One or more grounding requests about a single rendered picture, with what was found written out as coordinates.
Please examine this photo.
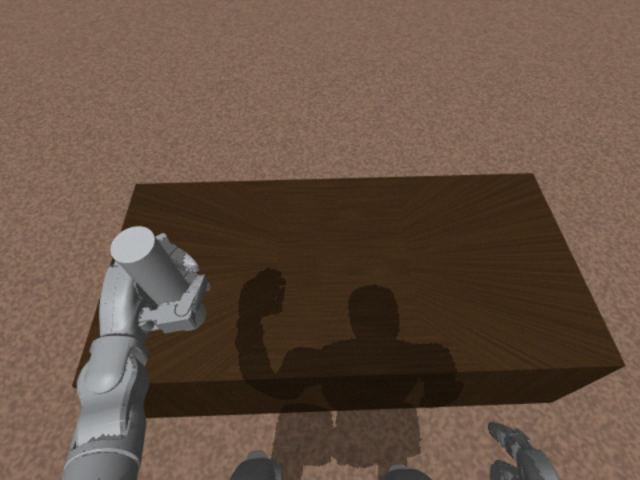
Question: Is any can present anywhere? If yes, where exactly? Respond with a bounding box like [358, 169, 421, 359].
[110, 226, 206, 331]

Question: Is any right robot hand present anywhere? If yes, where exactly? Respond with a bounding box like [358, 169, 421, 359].
[488, 422, 560, 480]

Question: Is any left robot hand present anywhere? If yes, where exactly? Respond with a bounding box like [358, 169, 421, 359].
[99, 233, 212, 344]

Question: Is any left robot arm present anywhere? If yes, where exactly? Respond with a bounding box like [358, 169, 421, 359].
[61, 334, 150, 480]

